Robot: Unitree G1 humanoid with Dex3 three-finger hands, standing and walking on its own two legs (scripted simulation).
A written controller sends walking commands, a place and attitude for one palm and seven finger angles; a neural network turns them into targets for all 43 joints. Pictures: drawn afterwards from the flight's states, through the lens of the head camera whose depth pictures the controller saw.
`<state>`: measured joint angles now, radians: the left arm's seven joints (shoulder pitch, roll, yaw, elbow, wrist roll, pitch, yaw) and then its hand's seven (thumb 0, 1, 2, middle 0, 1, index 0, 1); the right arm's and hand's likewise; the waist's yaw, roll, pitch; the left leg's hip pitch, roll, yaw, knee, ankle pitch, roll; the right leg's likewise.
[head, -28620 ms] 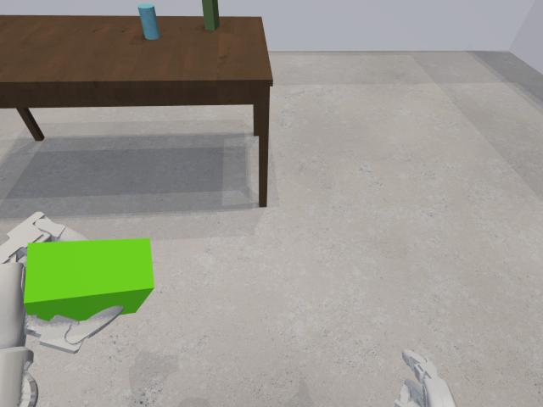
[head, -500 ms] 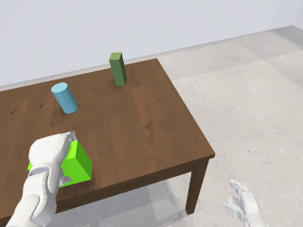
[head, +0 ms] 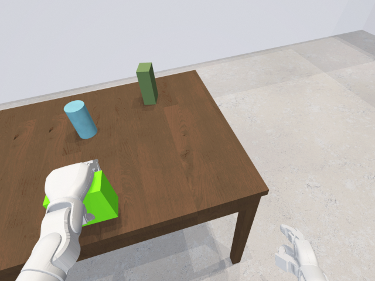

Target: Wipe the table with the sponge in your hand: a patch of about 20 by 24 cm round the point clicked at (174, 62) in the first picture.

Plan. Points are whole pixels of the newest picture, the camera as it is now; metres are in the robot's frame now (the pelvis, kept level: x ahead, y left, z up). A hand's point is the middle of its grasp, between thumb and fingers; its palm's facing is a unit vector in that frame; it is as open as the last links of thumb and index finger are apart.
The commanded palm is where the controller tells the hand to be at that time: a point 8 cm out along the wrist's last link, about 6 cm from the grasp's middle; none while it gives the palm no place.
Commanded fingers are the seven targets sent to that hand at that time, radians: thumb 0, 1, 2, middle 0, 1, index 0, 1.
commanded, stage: move the sponge above the wiping area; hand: left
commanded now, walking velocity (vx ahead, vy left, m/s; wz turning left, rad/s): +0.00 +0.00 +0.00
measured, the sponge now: (88, 204) +0.25 +0.28 +0.01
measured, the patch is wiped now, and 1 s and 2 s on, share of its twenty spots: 0.00 0.00 0.00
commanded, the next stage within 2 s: lower the sponge onto the table in 0.38 s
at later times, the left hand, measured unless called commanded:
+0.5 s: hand (81, 194) +0.26 +0.28 +0.06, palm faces -0.03 -0.08 -1.00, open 10.0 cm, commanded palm +0.24 +0.28 +0.12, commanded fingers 0.00 0.10 1.30 -1.20 -1.60 -1.20 -1.60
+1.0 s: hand (83, 197) +0.25 +0.28 +0.04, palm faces -0.06 -0.09 -0.99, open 10.0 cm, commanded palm +0.24 +0.28 +0.11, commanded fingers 0.00 0.10 1.30 -1.20 -1.60 -1.20 -1.60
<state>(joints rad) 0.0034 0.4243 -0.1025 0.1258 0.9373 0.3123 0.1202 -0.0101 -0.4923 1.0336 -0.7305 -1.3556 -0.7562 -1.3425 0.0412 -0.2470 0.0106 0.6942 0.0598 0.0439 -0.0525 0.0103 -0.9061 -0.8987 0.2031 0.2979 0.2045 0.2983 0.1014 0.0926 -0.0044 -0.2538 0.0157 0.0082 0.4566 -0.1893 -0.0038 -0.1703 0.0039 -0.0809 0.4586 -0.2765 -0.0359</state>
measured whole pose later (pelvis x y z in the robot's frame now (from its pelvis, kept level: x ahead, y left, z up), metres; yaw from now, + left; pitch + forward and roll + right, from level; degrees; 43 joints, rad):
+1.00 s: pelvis +0.00 +0.00 +0.00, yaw +0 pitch -1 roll +0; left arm 0.02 0.44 -0.09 0.13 0.93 0.29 0.09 -0.01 -0.49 1.03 -0.73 -1.35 -0.76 -1.34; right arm 0.05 -0.27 0.00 0.69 0.06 0.04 -0.06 0.01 -0.91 -0.90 0.20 0.30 0.20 0.30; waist 0.10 0.09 0.00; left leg -0.25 0.02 0.00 0.46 -0.20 -0.01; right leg -0.16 0.01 -0.08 0.45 -0.28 -0.04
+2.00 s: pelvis +0.00 +0.00 -0.01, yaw +0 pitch +1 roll +0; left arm 0.04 0.38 -0.10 0.26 0.97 0.25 0.22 -0.01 -0.49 1.03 -0.73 -1.35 -0.76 -1.34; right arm 0.08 -0.26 -0.03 0.70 0.06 0.05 -0.04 0.01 -0.91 -0.90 0.20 0.30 0.20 0.30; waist 0.09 0.08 -0.03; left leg -0.33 0.02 0.00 0.54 -0.23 0.00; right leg -0.24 0.01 -0.08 0.52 -0.31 -0.04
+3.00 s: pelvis -0.02 +0.00 -0.02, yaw +0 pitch +8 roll -1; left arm -0.32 0.45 -0.03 0.68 1.00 0.16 0.26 0.00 -0.50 1.04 -0.74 -1.34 -0.77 -1.33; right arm 0.18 -0.28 -0.04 0.74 0.08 0.10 -0.05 0.01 -0.91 -0.90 0.20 0.30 0.20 0.30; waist 0.04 0.07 -0.09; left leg -0.57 0.03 -0.02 0.68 -0.25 0.00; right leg -0.46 0.02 -0.10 0.66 -0.33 -0.04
